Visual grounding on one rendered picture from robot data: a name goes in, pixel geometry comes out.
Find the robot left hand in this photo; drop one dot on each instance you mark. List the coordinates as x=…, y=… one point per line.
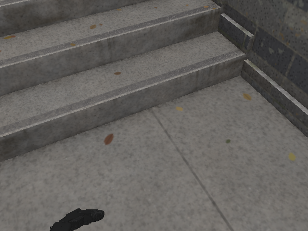
x=76, y=219

